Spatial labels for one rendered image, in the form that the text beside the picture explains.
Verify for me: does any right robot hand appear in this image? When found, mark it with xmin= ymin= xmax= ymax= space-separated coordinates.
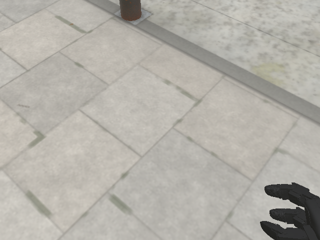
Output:
xmin=260 ymin=182 xmax=320 ymax=240

